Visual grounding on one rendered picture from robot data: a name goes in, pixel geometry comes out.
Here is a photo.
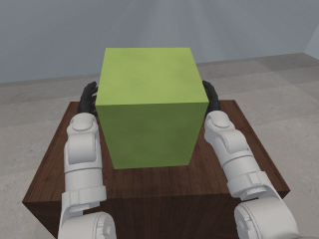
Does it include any carton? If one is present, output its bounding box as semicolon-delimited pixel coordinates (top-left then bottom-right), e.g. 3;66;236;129
95;47;209;169

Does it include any pedestal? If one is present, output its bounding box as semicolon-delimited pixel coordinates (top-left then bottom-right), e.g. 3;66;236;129
22;100;291;239

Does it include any robot left hand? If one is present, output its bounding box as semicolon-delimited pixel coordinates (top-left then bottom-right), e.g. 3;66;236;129
77;82;99;117

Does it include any right robot upper arm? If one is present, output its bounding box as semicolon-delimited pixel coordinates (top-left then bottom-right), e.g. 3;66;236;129
234;195;319;239

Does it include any robot right hand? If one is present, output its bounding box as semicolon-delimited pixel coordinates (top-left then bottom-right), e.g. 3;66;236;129
202;80;221;119

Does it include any right robot forearm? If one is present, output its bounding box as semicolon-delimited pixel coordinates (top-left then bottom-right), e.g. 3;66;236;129
204;111;299;233

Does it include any left robot forearm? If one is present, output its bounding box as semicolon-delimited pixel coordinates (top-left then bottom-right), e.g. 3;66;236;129
58;113;107;239

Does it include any left robot upper arm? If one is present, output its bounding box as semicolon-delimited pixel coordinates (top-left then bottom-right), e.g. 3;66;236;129
58;211;117;239

